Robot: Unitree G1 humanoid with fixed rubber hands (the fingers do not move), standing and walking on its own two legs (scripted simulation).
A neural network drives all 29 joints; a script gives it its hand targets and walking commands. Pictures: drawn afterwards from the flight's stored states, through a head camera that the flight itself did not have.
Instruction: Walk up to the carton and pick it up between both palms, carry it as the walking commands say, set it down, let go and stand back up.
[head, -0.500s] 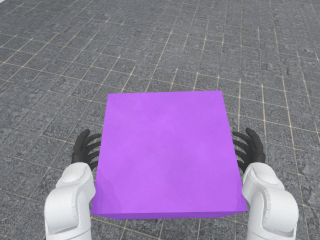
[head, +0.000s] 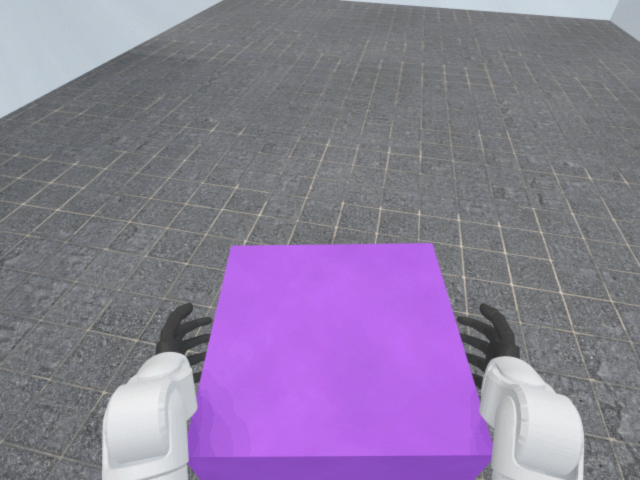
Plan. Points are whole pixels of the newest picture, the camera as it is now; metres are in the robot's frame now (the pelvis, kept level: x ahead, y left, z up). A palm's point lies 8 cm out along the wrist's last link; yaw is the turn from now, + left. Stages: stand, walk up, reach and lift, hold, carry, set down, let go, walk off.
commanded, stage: carry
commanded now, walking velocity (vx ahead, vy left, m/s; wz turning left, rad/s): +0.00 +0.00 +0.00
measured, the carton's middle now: (333, 373) +0.27 -0.01 -0.02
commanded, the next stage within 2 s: none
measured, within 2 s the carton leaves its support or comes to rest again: neither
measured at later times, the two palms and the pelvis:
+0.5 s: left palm (194, 369) +0.22 +0.15 +0.09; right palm (525, 368) +0.22 -0.21 +0.10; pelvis -0.01 -0.03 +0.00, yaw +0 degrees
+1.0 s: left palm (195, 372) +0.23 +0.16 +0.07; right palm (510, 366) +0.24 -0.20 +0.08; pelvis -0.01 -0.03 +0.00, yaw +0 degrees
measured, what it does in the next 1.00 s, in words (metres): stands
